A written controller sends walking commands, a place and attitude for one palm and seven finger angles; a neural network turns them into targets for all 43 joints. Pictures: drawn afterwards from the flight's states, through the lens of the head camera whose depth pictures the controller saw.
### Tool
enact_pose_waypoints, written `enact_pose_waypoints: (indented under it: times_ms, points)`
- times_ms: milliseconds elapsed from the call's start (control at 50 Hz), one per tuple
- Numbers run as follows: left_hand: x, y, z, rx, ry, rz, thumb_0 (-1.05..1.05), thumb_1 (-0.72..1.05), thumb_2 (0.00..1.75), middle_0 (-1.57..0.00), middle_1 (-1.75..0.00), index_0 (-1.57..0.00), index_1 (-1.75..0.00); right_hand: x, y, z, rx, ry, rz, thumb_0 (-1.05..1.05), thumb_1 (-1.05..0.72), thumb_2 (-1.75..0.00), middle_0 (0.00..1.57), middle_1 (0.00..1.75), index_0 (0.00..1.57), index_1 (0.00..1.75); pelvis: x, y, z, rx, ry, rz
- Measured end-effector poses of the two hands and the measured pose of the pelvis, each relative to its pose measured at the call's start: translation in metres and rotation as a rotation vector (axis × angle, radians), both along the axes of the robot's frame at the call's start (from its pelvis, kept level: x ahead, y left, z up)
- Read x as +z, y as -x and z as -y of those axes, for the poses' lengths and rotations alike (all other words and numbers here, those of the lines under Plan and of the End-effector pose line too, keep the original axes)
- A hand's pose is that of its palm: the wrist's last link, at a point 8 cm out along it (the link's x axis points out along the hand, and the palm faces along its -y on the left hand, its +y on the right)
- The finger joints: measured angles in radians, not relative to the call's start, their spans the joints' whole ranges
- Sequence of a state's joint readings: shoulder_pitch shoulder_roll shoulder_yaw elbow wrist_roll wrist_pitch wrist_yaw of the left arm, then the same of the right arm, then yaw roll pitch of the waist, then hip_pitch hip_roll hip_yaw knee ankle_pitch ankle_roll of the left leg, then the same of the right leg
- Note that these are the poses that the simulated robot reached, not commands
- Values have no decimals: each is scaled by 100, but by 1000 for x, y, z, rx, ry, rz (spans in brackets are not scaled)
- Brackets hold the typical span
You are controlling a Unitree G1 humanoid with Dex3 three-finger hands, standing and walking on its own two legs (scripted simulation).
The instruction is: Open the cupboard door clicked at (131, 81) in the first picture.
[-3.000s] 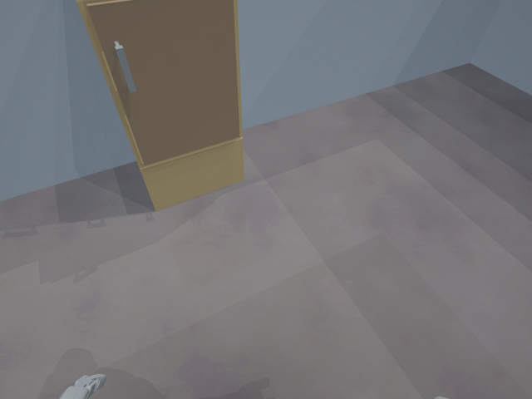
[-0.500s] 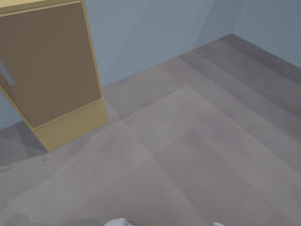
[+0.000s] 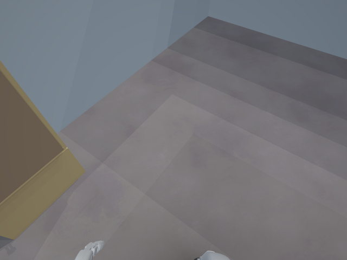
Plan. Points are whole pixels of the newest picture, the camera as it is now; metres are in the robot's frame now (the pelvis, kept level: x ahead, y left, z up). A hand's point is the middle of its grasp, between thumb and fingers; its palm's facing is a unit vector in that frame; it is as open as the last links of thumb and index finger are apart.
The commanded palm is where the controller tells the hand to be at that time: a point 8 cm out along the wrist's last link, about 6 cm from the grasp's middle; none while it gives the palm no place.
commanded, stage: turn to face it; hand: left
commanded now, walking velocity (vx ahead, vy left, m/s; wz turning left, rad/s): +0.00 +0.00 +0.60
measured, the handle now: out of the picture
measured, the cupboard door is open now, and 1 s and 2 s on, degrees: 0 0 0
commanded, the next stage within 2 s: take the last steps up to it in 1.36 s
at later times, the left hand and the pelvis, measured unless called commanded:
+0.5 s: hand out of the picture +0.04 +0.28 -0.17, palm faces +0.32 -0.92 -0.22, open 7.4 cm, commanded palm none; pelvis +0.01 +0.06 +0.01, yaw +16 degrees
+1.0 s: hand out of the picture +0.01 +0.23 -0.13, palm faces +0.54 -0.79 -0.29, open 7.4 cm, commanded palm none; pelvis +0.01 -0.01 +0.01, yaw +33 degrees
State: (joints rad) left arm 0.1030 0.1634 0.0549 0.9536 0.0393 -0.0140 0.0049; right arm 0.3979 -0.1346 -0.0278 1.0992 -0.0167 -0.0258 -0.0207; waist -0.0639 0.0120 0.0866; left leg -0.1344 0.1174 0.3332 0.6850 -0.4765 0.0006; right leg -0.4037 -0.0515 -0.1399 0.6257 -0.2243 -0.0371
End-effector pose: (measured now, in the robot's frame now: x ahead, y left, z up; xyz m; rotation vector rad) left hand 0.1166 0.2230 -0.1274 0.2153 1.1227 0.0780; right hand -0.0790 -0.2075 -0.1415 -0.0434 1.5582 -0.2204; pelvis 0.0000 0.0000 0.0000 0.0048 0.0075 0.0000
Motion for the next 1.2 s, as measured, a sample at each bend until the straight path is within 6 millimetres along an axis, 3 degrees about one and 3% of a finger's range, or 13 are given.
enact_pose_waypoints:
  times_ms: [60,140,260,360,420,480,620,780,960,1100,1200]
  points:
    - [1,-8,14,14,22,22,0,91,90,-19,-29,-19,-30,-2,-16,2,14,-15,-24,0,-91,-90,20,30,20,30,2,-10,3,31,12,12]
    - [7,-1,15,105,43,39,-1,92,90,-20,-29,-20,-30,3,-62,6,74,-10,33,0,-91,-90,20,30,20,30,9,-18,2,71,12,19]
    - [6,16,-21,192,22,33,-2,93,90,-20,-30,-20,-30,14,-142,5,192,35,197,0,-91,-90,20,30,20,30,11,-20,-13,149,23,16]
    - [-17,49,-66,301,28,9,-1,92,90,-20,-29,-20,-30,21,-195,-8,316,103,310,0,-91,-90,20,30,20,30,-4,-19,-38,216,44,21]
    - [-22,74,-87,347,16,-53,0,91,90,-20,-29,-20,-30,30,-210,-20,365,124,348,0,-91,-90,20,30,20,30,-3,-16,-48,232,44,16]
    - [-13,95,-101,387,6,-95,0,91,90,-19,-29,-19,-30,40,-214,-29,405,132,340,0,-91,-90,20,30,20,30,7,-15,-55,266,53,7]
    - [7,130,-113,472,-16,-120,1,91,90,-19,-29,-19,-30,49,-220,-45,480,105,303,0,-90,-90,20,30,20,30,23,-14,-60,340,54,-6]
    - [15,138,-99,543,-32,-85,1,91,90,-19,-29,-19,-30,41,-229,-41,541,64,293,0,-90,-90,20,30,20,30,23,-12,-46,437,37,2]
    - [30,132,-54,606,-81,47,1,91,90,-20,-29,-20,-30,15,-251,-7,617,8,288,0,-90,-90,20,30,20,30,11,-8,-1,552,3,5]
    - [44,179,-9,712,-101,14,1,91,90,-20,-29,-20,-30,19,-280,5,718,-20,304,0,-91,-90,20,30,20,30,20,-4,24,656,-30,29]
    - [41,216,14,793,-84,-17,1,90,90,-20,-29,-20,-30,23,-288,2,802,-15,290,0,-91,-90,20,30,20,30,23,2,30,730,-39,30]
